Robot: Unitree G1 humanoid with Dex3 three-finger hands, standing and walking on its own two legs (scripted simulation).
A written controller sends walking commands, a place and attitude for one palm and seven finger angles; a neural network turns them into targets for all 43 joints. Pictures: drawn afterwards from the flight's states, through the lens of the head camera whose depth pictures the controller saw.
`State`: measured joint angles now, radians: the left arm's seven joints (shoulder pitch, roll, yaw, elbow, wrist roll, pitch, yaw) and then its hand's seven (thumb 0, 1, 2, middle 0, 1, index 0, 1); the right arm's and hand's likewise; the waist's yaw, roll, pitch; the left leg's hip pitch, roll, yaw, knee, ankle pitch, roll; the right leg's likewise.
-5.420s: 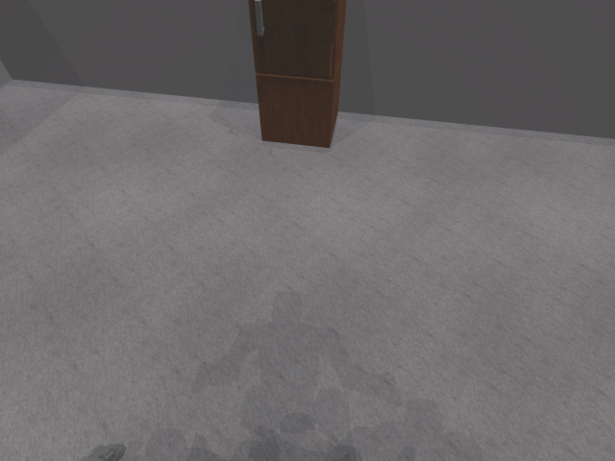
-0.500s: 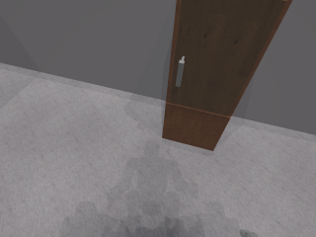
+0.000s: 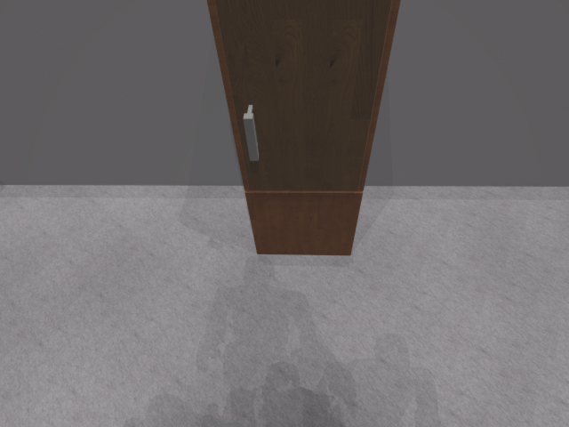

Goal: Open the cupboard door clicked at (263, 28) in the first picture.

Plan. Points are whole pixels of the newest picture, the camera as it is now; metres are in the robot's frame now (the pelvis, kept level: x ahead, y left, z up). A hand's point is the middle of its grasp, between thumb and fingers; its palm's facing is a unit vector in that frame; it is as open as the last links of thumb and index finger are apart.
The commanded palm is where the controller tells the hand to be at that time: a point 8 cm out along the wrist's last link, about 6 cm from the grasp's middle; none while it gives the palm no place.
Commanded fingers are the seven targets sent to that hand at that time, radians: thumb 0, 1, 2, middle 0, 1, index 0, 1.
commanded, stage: take the last steps up to it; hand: left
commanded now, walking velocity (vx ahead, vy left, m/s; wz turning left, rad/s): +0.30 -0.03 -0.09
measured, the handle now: (252, 133) +0.81 +0.12 -0.09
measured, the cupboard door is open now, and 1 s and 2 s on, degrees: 0 0 0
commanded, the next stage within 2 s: come to a stop and stand still in 0.68 s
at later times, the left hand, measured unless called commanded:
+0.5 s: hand (187, 409) +0.18 +0.18 -0.16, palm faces -0.03 -0.98 -0.19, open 7.4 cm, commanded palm none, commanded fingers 0.00 0.90 0.90 -0.20 -0.30 -0.20 -0.30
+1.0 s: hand (242, 359) +0.26 +0.10 -0.18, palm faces +0.04 -0.99 -0.17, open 7.3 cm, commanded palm none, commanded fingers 0.00 0.90 0.90 -0.20 -0.30 -0.20 -0.30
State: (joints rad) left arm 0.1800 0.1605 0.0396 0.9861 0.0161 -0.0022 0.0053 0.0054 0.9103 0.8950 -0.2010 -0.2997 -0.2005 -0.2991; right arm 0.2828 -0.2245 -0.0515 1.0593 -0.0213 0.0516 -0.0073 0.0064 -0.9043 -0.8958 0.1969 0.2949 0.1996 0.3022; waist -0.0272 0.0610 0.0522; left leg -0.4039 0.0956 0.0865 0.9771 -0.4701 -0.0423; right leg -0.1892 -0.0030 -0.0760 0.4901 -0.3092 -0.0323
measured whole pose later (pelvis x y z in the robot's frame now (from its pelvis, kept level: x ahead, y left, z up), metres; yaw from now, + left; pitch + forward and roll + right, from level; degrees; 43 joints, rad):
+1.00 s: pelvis +0.27 -0.06 +0.00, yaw -3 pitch -1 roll -1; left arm 0.30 0.10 0.01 1.12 0.01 -0.01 0.04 0.00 0.92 0.89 -0.20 -0.30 -0.20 -0.30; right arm 0.12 -0.17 -0.03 1.04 -0.01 0.01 -0.02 0.00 -0.91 -0.90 0.19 0.29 0.20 0.30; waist 0.04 0.03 0.05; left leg -0.34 0.06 0.08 0.55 -0.13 -0.02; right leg -0.13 0.01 -0.17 0.48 -0.34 -0.05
